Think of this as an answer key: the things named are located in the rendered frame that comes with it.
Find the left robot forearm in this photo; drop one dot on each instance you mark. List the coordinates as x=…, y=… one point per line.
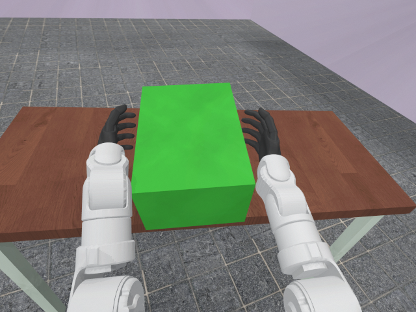
x=106, y=242

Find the right robot forearm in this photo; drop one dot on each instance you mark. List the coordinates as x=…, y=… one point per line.
x=302, y=254

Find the carton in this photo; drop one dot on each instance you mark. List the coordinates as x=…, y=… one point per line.
x=191, y=166

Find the right robot hand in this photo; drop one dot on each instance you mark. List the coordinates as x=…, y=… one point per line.
x=268, y=142

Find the left robot upper arm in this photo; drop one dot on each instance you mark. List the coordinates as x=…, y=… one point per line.
x=111, y=294

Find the table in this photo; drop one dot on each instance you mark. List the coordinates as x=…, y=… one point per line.
x=43, y=155

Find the left robot hand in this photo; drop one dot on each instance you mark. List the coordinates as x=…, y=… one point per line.
x=111, y=127

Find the right robot upper arm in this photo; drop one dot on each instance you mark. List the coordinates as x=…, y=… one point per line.
x=324, y=294

